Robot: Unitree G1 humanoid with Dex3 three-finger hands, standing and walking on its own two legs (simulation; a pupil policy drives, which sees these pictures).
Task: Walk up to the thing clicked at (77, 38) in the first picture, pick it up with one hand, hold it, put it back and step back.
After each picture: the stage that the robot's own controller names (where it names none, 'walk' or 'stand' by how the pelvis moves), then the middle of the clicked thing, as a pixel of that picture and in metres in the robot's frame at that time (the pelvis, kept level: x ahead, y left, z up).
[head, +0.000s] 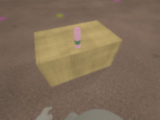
stand; (77, 38) +0.87 +0.18 -0.05
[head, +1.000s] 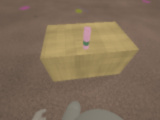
rise first; (86, 38) +0.80 +0.12 -0.04
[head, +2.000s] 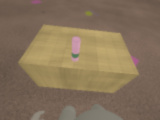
rise first; (75, 50) +0.59 +0.16 -0.03
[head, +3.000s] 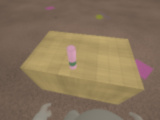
stand; (72, 58) +0.51 +0.19 -0.04
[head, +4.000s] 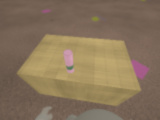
stand; (69, 62) +0.49 +0.20 -0.06
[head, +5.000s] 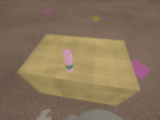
stand; (68, 61) +0.50 +0.21 -0.06
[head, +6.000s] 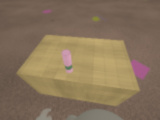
stand; (67, 62) +0.49 +0.22 -0.06
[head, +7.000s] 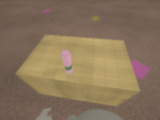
stand; (67, 62) +0.48 +0.22 -0.06
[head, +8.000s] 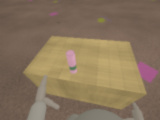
rise first; (72, 63) +0.49 +0.21 -0.05
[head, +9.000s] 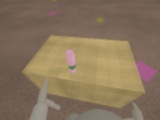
go down; (71, 62) +0.50 +0.21 -0.05
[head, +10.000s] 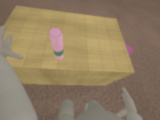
go down; (57, 46) +0.51 +0.20 +0.01
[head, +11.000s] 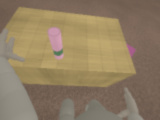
approach; (57, 46) +0.52 +0.20 +0.02
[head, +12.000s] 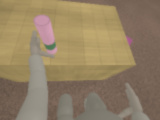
close in; (48, 38) +0.52 +0.22 +0.06
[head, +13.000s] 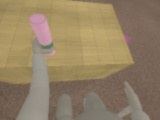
lift; (45, 39) +0.52 +0.21 +0.07
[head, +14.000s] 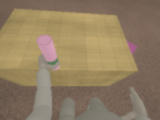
lift; (50, 55) +0.42 +0.22 +0.06
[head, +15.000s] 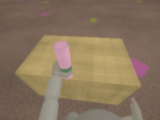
lift; (64, 62) +0.33 +0.16 +0.16
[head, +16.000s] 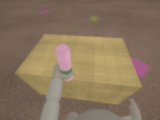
hold; (65, 65) +0.33 +0.17 +0.13
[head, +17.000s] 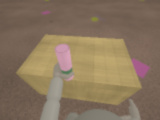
hold; (65, 64) +0.33 +0.17 +0.13
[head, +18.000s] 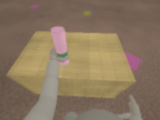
crouch; (61, 48) +0.44 +0.18 +0.15
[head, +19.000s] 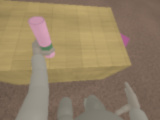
lower; (44, 41) +0.52 +0.22 +0.05
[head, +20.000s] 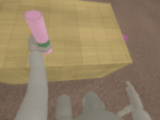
lower; (41, 36) +0.53 +0.23 +0.07
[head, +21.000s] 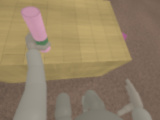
lower; (39, 34) +0.54 +0.22 +0.07
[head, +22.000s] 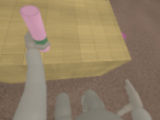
lower; (38, 33) +0.54 +0.23 +0.07
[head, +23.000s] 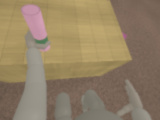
rest; (39, 33) +0.54 +0.23 +0.07
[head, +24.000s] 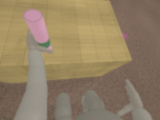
withdraw; (41, 36) +0.53 +0.21 +0.07
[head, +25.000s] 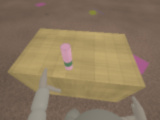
sink last; (67, 58) +0.48 +0.20 +0.00
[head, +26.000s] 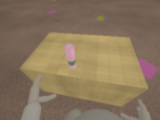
stand; (71, 57) +0.51 +0.21 +0.00
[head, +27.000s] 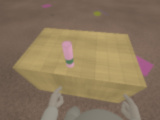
stand; (68, 55) +0.50 +0.21 +0.01
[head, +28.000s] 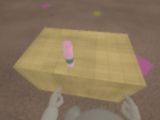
stand; (68, 55) +0.51 +0.20 +0.01
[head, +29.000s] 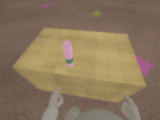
stand; (68, 55) +0.51 +0.20 +0.01
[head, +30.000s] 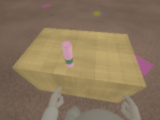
stand; (68, 55) +0.50 +0.21 +0.01
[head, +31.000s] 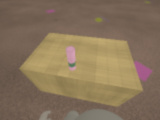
stand; (71, 59) +0.51 +0.20 -0.04
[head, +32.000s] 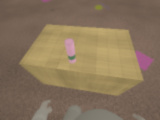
walk; (70, 52) +0.55 +0.19 -0.04
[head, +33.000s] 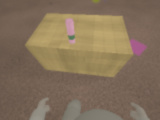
walk; (70, 32) +0.77 +0.24 -0.02
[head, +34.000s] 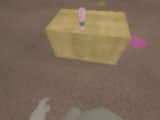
stand; (82, 19) +1.13 +0.17 -0.02
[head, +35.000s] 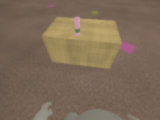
stand; (77, 27) +1.13 +0.23 -0.05
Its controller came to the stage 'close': yes
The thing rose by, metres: 0.20
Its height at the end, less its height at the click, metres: +0.00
